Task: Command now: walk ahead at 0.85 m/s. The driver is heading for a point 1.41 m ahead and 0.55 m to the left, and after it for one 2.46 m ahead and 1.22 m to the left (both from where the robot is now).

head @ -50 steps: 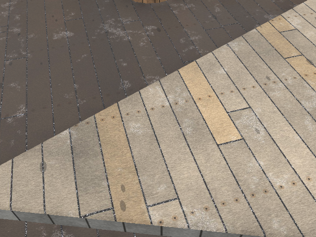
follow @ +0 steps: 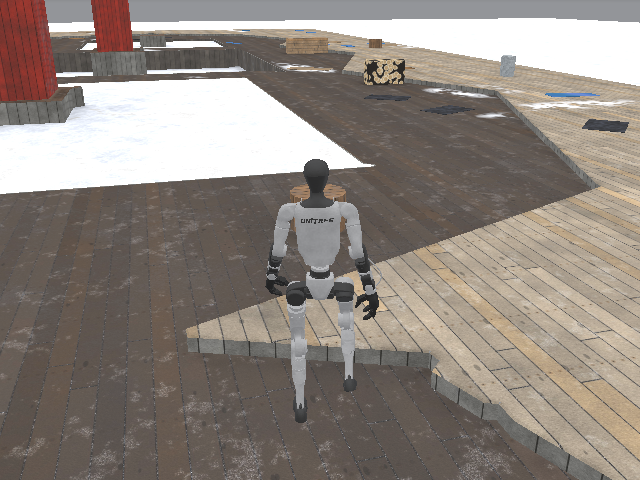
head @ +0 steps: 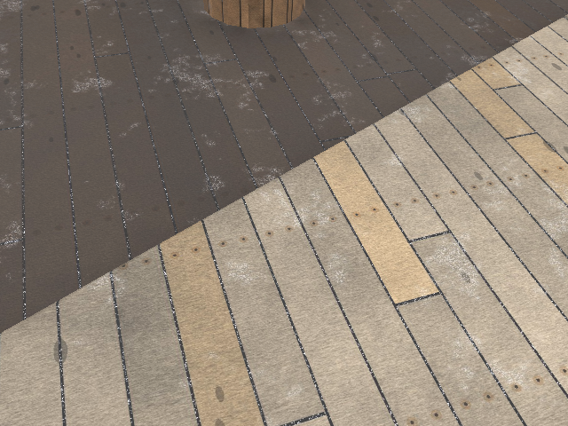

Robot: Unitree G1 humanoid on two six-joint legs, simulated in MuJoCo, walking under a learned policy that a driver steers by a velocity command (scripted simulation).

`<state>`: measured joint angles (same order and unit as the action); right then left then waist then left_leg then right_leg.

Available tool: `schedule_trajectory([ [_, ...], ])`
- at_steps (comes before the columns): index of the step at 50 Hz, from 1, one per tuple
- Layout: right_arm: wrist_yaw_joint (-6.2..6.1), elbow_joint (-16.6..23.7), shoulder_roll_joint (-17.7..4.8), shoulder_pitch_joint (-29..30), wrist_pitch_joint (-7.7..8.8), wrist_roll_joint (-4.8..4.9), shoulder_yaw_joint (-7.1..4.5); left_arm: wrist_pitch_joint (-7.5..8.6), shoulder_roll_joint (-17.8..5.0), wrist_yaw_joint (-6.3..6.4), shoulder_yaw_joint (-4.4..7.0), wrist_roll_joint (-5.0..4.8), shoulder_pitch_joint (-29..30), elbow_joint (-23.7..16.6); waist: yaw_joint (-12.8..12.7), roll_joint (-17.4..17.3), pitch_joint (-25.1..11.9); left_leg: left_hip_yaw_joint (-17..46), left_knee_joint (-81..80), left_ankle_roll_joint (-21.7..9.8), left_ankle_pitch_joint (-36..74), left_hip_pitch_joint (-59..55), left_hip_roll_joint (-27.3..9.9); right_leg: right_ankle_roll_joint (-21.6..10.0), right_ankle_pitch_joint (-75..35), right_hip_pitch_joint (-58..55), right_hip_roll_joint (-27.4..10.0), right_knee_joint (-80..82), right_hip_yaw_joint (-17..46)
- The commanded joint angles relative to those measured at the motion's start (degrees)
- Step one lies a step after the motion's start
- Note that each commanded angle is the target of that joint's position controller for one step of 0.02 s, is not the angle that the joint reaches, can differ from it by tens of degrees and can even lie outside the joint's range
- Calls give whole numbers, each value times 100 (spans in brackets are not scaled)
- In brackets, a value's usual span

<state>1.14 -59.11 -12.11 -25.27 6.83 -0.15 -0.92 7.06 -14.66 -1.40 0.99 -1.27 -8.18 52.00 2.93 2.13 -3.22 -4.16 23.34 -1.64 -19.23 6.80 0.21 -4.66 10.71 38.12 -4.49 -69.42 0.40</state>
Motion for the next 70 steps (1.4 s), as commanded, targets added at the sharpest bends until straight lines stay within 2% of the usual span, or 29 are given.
schedule_trajectory([
  [1, -53, 253, -628, -46, 20, -14, -55, -27, -265, -17, 42, 51, 593, -531, -119, -592, 1053, 1567, -1908, -899, 67, -337, -1341, 244, -740, 1751, -347, 472, 102],
  [8, -237, 169, -544, -854, -107, 122, -3, -45, -35, -157, -56, -14, 1659, -1156, -3, -515, 1315, 514, -1879, -784, 2997, -1491, -1406, 32, -861, 1661, -6, 1885, -501],
  [10, -154, -81, -261, -1575, -287, -106, 167, 123, 169, -221, -92, -9, 2245, -1537, 84, -765, 734, 189, -404, -458, 7509, -2414, -1178, -321, 520, 1027, 639, 2349, -1390],
  [12, -168, -41, -708, -1292, -308, -228, 138, 87, -221, -235, 137, -87, 972, -1488, -784, -1358, -592, 819, 1556, -537, 10122, -1427, -1416, -411, 189, -2439, 748, 3344, -679],
  [13, -208, 295, -1404, -197, -256, 94, -88, 36, -608, -176, 316, -183, -725, -887, -1704, -1581, -822, 921, 2563, -572, 8608, -271, -1280, -528, -990, -4213, 336, 4912, -50],
  [14, -147, 773, -1112, 523, -75, -37, -59, -148, -1083, -40, 433, -147, -2127, -362, -1843, -744, -1366, 1082, 4095, -565, 2526, 1808, -667, -340, -1201, -6739, -560, 4383, 644],
  [15, -108, 886, -180, 258, 192, -40, 88, -244, -1464, -12, 430, 228, -2070, -278, -1192, 928, -1326, 1461, 5633, -554, -1261, 3772, -104, -261, -5150, -7583, -1699, 2946, 1426],
  [16, -140, 865, -451, 334, 321, 335, -65, -282, -1048, 33, 429, 343, -2536, -232, -1616, 954, -1889, 1607, 6112, -459, -846, 4490, -130, -963, -3794, -7535, -2125, 3946, 2097],
  [18, -183, 1335, -133, 1378, 121, 629, -55, -236, -282, 30, 256, 334, -2087, 7, -1336, 405, -120, 744, 7545, -302, -608, 5656, -527, -832, -1183, -5972, -1897, 4993, 1740],
  [21, -47, 1774, 814, 1114, -445, 499, 192, -221, 364, -14, 67, 268, -1075, 252, -162, 406, 1119, 929, 9187, -420, -390, 5944, -904, -288, -571, -3229, -1642, 5641, 261],
  [24, -110, 2303, 612, 1241, -722, 290, 241, -224, 535, 64, -113, 322, -154, 339, 529, 454, 1638, 573, 8984, -400, -115, 5510, -729, 134, -995, -1493, -967, 6315, -1158],
  [27, 21, 2672, -50, 1045, -664, 71, 164, -154, -443, 397, 28, 240, 111, -154, 946, -102, 1067, -495, 5919, -276, 556, 2394, -319, 8, -3227, -48, -312, 6291, -2282],
  [29, 98, 2530, -921, 498, -558, 141, -310, -30, -1742, 581, 270, 159, -449, -483, 1303, 176, -944, -935, 5820, -440, 631, 287, 507, -259, -9419, -1725, -762, 4773, -1699],
  [31, 106, 2207, -1559, -1309, -627, 143, -643, -194, -2271, 414, 528, -24, 242, -686, 2191, 805, -1390, -127, 3362, -870, -479, -867, 568, -314, -9406, -2712, -1085, 1324, -1213],
  [32, 151, 1963, -1661, -745, -612, 253, -606, -101, -765, 262, 215, -4, 201, -767, 1355, -864, -107, 1705, 2039, -1344, 8, -553, 297, 64, -1222, -1346, 131, -1557, -755],
  [33, 147, 2210, -1463, 118, -486, -11, -387, 211, 45, 54, -18, 192, -571, -1546, -86, -3505, -757, 5423, 107, -2158, -274, -867, -525, -124, 1030, 305, 1122, -3433, 654],
  [34, 160, 2325, -727, 111, -368, -24, -209, 428, -63, -105, 17, 178, -384, -1855, -40, -2756, -608, 6477, -826, -1943, -1549, -767, -839, -457, 872, 981, 1039, -4156, 1186],
  [36, 311, 1910, -404, -165, -201, 53, -151, 414, 203, -95, -145, 193, 218, -2216, -373, -309, 642, 5476, -501, -1478, -390, 424, -695, -429, 814, 1607, 881, -4572, 916],
  [38, 233, 2061, -217, 279, -160, 66, -102, 247, 333, -124, -259, 250, -68, -2310, -814, 225, 487, 3864, 105, -1654, 106, 1133, -84, -195, 982, 1259, 587, -3831, 873],
  [43, -100, 1961, -353, 160, -192, 327, -132, 148, -103, 135, -144, 400, 1288, -2748, -414, 340, 921, 2789, -857, -1363, 1148, 1722, 445, 284, 14, 253, 440, 759, -9],
  [45, -232, 1885, -521, 224, -288, 264, -211, 177, 166, 164, -145, 221, 1696, -2889, -206, -347, 705, 2521, -900, -1250, 1568, 1927, 577, 538, -833, -987, 756, 2746, -186],
  [48, -285, 1851, -874, 120, -301, 273, -370, 142, -423, 226, 247, -161, 1705, -2926, -85, -1008, 232, 3204, -791, -1050, 1772, 942, 194, 860, -1421, -2062, 1020, 4112, 168],
  [52, -139, 2330, -740, 1099, -366, -107, -388, 93, -1149, 311, 701, -273, -1593, -2166, -1701, -791, -1696, 2801, 3210, -470, 3190, 1406, 348, 406, -46, -5896, 98, 3157, 697],
  [53, -76, 2464, 343, 291, -350, -135, -126, 62, -1273, 277, 629, -28, -2118, -1993, -1054, 1516, -2060, 2462, 5079, -447, -1737, 2886, 895, -16, 1747, -7067, -1037, 3989, 2935],
  [54, -104, 2574, 34, -517, -308, 502, -74, 153, -1210, 157, 616, 238, -1534, -2108, -544, 3418, -1754, 1890, 6158, -399, -1292, 4236, 513, -744, 3159, -6754, -1994, 5277, 5768],
  [55, -168, 2374, -565, 2, -367, 445, -182, 127, -462, 152, 528, 178, -1002, -2253, -769, 1763, -754, 1647, 6374, -369, -373, 4438, 17, -782, 3906, -5805, -1719, 5485, 5128],
  [57, -133, 2555, -792, 1081, -435, 110, -285, 71, -421, 132, 498, 121, -832, -1954, -739, -308, 171, 1354, 6048, -355, 281, 3773, -340, -549, 1626, -4057, -1240, 5470, 3118],
  [61, -71, 2666, -557, 1185, -520, 345, -288, 167, -293, -42, 407, 3, -935, -1242, -355, -125, 716, 1443, 4854, -429, 456, 3573, -896, -524, 484, -3109, -798, 5823, 1642],
  [70, 342, 2988, -480, 3134, -10, 30, -174, 146, -574, 169, 255, -7, -2237, -299, -753, -241, 1159, 662, 1546, -483, 4531, 2667, -232, -173, -532, -2652, -413, 5760, -273],
])
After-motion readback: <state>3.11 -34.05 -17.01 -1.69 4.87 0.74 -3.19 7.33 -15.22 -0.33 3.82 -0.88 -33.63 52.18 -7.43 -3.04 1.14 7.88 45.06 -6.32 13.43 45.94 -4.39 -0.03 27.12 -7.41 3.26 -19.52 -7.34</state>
